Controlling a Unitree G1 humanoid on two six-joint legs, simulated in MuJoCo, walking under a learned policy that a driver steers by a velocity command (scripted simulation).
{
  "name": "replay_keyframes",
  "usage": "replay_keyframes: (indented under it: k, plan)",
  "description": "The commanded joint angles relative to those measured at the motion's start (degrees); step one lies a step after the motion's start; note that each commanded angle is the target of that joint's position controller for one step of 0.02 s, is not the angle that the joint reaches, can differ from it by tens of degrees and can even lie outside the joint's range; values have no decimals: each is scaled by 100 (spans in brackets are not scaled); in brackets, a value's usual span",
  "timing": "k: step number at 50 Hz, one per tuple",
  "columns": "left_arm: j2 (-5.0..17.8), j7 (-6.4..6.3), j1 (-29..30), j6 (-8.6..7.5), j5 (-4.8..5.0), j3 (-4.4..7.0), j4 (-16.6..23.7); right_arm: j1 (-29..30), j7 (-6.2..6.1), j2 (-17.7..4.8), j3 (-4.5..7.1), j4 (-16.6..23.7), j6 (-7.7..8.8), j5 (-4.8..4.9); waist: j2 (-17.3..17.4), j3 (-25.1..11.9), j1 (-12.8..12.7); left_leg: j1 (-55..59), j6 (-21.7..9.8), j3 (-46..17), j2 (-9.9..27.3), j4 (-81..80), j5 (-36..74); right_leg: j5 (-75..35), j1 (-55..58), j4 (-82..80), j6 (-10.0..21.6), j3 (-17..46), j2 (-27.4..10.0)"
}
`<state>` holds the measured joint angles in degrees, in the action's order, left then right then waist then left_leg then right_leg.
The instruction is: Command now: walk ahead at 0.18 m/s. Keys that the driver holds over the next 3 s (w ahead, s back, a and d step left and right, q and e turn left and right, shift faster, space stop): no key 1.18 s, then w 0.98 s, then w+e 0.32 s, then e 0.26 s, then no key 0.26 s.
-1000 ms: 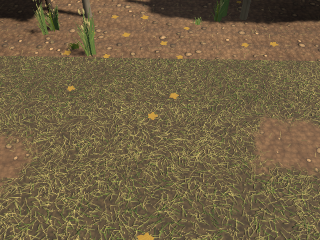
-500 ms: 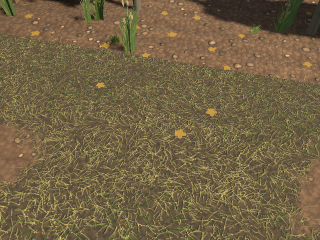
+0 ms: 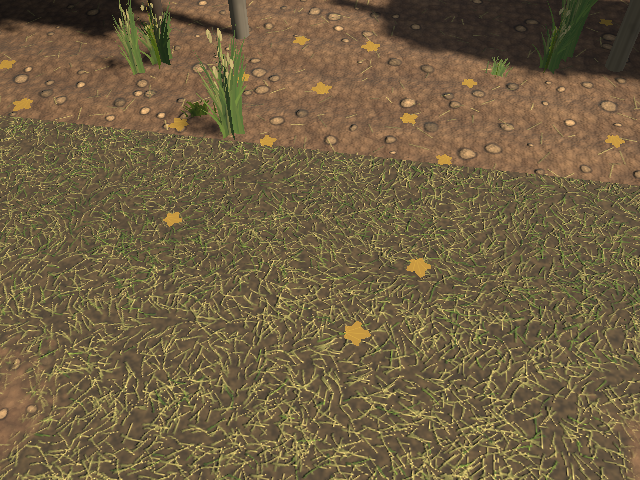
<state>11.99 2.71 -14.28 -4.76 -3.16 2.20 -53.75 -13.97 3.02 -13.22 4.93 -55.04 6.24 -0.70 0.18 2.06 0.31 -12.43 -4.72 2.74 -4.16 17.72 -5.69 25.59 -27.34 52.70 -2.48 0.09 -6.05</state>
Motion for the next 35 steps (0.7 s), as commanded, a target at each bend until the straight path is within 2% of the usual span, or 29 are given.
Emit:
replay_keyframes:
  k: [1,3,5,7,8,9,10,11,12,13,14,16,20,35]
  plan:
    - [62,163,-1290,121,59,-23,-311,1075,243,-747,182,715,216,-45,220,-379,-560,-1547,-837,-425,1136,-484,3001,-1537,1717,-637,-239,-349,183]
    - [98,214,-1037,99,-4,-5,-207,785,301,-657,140,570,164,-108,444,-323,-536,-1769,-725,-525,1156,-190,2589,-2300,1912,-703,-223,-243,174]
    - [408,180,-771,-41,61,99,-79,828,350,-597,91,569,100,-35,281,-377,-616,-1484,-672,-656,1196,312,2475,-2538,1992,-1179,-128,-189,153]
    - [625,68,-321,-163,167,153,71,676,411,-535,46,568,35,143,-4,-431,-509,-859,-488,-803,1064,772,2264,-3287,1970,-1966,116,-151,48]
    - [847,27,160,-206,300,171,288,278,397,-409,23,558,-11,221,-276,-600,-175,-465,-160,-719,768,953,1595,-4565,1981,-2286,441,100,-206]
    - [1009,101,762,-232,378,147,470,-673,293,-358,43,406,-57,219,-629,-876,411,-151,169,-443,476,949,671,-4975,2047,-2358,987,401,-474]
    - [908,205,960,-222,322,138,508,-822,201,-467,55,342,-124,206,-570,-787,415,-61,283,-253,321,880,-71,-3907,1793,-2429,1055,339,-393]
    - [872,278,958,-190,316,148,434,-467,158,-590,79,456,-200,124,-447,-558,290,-80,278,-219,311,835,-366,-3038,1498,-2534,847,242,-205]
    - [863,310,996,-160,334,159,426,-294,140,-606,85,514,-235,95,-376,-513,238,-129,256,-244,362,787,-451,-2618,1471,-2560,698,202,-101]
    - [815,331,1002,-131,346,165,404,-253,145,-593,73,518,-258,111,-349,-454,199,-195,247,-281,393,681,-627,-2370,1501,-2579,593,163,-29]
    - [817,328,967,-118,322,178,390,-215,151,-543,55,513,-254,126,-293,-367,136,-299,254,-286,391,602,-681,-2349,1556,-2567,586,147,-12]
    - [815,295,948,-141,299,177,360,-92,136,-501,55,557,-254,145,-308,-492,61,-225,279,-256,411,666,-420,-2642,1702,-2525,647,114,32]
    - [769,276,1120,-140,329,151,379,99,118,-558,74,628,-264,129,-211,-614,32,-204,344,-261,477,710,-37,-3116,1924,-2392,591,41,106]
    - [918,251,1298,-117,318,198,267,60,86,-612,33,493,-338,72,-44,-391,-17,-380,452,-250,589,613,-447,-2631,2131,-2556,526,19,291]
